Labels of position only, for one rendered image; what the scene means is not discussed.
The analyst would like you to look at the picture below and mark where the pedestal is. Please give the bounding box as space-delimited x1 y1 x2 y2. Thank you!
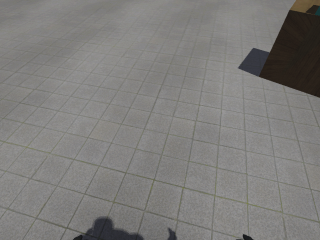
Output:
259 0 320 98

